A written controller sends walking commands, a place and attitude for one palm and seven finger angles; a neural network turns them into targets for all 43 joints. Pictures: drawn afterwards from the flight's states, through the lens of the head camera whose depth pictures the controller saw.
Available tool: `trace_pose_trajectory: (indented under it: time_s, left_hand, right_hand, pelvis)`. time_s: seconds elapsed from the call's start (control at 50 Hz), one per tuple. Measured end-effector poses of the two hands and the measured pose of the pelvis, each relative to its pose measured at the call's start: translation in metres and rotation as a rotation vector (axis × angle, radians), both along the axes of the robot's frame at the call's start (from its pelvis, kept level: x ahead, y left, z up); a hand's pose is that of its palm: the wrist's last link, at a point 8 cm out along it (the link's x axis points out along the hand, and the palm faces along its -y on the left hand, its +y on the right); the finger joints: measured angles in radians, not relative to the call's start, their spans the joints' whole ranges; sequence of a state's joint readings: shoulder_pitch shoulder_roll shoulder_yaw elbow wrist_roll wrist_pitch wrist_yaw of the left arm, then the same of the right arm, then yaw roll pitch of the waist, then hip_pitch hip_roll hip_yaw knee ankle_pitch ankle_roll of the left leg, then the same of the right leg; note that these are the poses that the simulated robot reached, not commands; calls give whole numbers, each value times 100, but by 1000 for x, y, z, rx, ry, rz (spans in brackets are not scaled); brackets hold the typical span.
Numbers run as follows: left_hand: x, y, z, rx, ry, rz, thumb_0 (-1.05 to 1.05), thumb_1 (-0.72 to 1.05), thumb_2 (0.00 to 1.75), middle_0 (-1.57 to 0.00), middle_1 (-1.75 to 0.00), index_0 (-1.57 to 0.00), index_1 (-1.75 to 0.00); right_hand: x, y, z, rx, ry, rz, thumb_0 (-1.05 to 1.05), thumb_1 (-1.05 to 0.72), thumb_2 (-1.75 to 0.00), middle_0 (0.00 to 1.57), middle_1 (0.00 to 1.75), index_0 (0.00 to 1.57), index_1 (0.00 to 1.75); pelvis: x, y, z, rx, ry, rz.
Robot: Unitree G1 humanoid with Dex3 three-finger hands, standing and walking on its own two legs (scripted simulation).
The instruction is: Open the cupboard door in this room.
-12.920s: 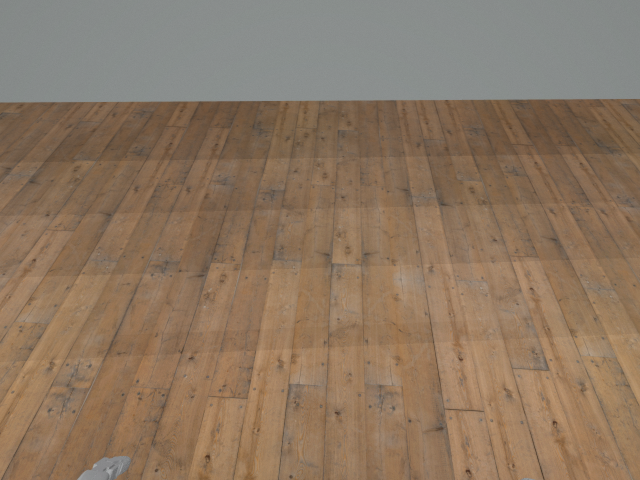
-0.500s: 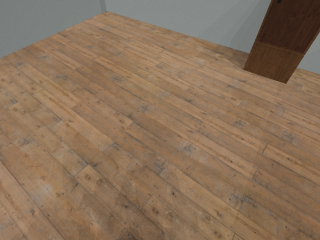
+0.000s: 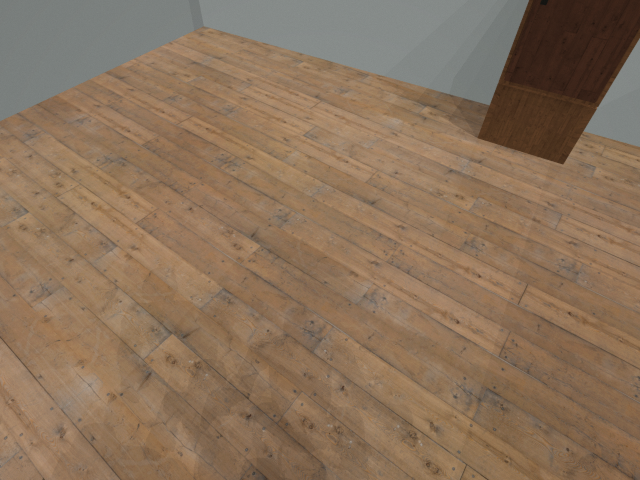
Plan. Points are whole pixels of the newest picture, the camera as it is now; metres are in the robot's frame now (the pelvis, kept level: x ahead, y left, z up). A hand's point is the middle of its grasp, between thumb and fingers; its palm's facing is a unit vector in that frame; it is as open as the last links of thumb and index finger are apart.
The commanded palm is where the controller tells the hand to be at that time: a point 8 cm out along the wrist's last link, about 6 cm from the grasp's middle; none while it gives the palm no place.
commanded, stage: turn or walk to find it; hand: left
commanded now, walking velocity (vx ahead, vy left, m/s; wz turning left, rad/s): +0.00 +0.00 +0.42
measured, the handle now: out of the picture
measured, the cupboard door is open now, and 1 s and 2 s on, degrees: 0 0 0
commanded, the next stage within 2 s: stand and wait in 0.10 s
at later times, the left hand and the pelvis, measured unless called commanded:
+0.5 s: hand out of the picture +0.07 +0.23 -0.16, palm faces -0.02 -0.95 -0.31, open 7.3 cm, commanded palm none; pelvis +0.01 +0.00 +0.00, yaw -1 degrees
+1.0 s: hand out of the picture +0.05 +0.22 -0.17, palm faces +0.03 -0.96 -0.27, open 7.3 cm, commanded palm none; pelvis +0.00 +0.00 -0.01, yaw +2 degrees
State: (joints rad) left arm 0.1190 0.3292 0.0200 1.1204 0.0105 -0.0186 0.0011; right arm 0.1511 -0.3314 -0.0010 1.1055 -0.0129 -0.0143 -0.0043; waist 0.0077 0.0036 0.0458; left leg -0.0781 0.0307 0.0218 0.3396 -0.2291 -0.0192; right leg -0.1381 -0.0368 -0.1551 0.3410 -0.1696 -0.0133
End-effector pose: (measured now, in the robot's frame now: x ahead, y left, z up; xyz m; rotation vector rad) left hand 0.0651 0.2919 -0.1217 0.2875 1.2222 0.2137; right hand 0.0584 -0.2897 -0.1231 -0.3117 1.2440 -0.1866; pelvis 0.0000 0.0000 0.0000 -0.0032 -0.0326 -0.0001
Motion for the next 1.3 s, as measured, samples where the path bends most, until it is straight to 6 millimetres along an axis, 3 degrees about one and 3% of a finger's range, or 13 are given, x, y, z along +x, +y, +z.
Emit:
trace_pose_trajectory:
  time_s: [0.16, 0.32, 0.48, 0.7, 0.8, 0.9, 1.06, 1.3]
  left_hand:
    - [15, 0, 3, 12, -27, 3, 0, 91, 90, -20, -30, -20, -30]
    - [4, -12, -4, -23, 16, 1, 0, 91, 90, -21, -30, -21, -30]
    - [-2, -13, -6, -26, 55, -9, 0, 91, 90, -21, -30, -21, -30]
    - [13, 0, -1, -1, 13, -22, 0, 91, 90, -21, -30, -21, -30]
    - [16, 1, -2, 6, -7, -1, 0, 91, 90, -21, -30, -21, -30]
    - [3, -11, -9, -21, 8, 22, 0, 91, 90, -20, -30, -20, -30]
    - [-35, -32, -20, -76, 81, 56, 0, 91, 90, -21, -30, -21, -30]
    - [-70, -33, -26, -75, 117, 136, 0, 91, 90, -21, -30, -21, -30]
  right_hand:
    - [24, -2, 1, -6, -29, 36, 1, -90, -90, 20, 30, 20, 30]
    - [28, 16, -7, 44, -18, 48, 1, -90, -90, 20, 30, 20, 30]
    - [20, 14, -6, 39, -19, 12, 1, -90, -90, 20, 30, 20, 30]
    - [5, -7, 4, -21, 7, -8, 1, -90, -90, 20, 30, 20, 30]
    - [3, -4, 0, -19, 27, 4, 1, -90, -90, 20, 30, 20, 30]
    - [-2, 20, -13, 38, 56, 23, 1, -90, -90, 20, 30, 19, 30]
    - [-9, 58, -26, 136, 66, 32, 1, -90, -90, 20, 30, 20, 30]
    - [-16, 48, -26, 103, 91, 42, 1, -90, -90, 20, 30, 20, 30]
  pelvis:
    - [3, -1, -1, 2, 10, 17]
    - [7, -2, -1, 1, 6, 6]
    - [9, -2, 0, -2, 1, -17]
    - [8, 0, 1, -2, 1, -11]
    - [5, 1, -2, 2, 8, 12]
    - [2, 2, -5, 3, 13, 31]
    - [-2, 3, -6, 3, 4, 37]
    - [-10, 1, -10, -5, 21, 76]
